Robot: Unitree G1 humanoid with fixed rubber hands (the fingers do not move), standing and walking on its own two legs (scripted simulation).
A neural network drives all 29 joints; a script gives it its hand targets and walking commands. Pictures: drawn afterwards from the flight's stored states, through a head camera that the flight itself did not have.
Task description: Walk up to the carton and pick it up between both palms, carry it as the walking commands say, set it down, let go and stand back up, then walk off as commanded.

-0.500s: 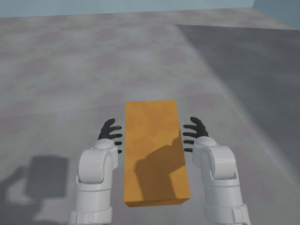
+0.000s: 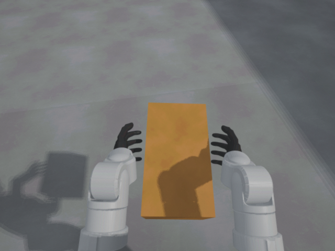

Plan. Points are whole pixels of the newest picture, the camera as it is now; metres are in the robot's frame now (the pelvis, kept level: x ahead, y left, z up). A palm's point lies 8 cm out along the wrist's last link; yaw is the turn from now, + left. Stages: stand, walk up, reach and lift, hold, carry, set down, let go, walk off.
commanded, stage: carry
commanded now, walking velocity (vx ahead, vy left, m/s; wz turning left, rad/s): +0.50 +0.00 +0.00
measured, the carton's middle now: (175, 161) +0.34 -0.01 -0.02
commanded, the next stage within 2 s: none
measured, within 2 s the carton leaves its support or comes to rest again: neither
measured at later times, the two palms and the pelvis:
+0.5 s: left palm (135, 60) +0.64 +0.11 +0.09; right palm (212, 64) +0.61 -0.13 +0.10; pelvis +0.32 +0.02 +0.02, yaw -5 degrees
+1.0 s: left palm (148, 12) +0.98 +0.08 +0.09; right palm (205, 13) +0.98 -0.16 +0.09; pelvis +0.67 -0.03 +0.01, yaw -1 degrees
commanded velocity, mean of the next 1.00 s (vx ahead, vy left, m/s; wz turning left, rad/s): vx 0.39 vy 0.00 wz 0.00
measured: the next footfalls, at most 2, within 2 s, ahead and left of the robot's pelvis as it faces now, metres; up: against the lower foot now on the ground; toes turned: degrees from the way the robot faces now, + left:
left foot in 0.18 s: +0.32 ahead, +0.09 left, +0.00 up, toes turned +4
right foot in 0.68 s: +0.61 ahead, -0.13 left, +0.00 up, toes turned -9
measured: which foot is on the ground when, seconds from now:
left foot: up 0.00-0.16, down 0.18-0.66, up 0.68-1.00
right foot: down 0.00-0.22, up 0.24-0.66, down 0.68-1.00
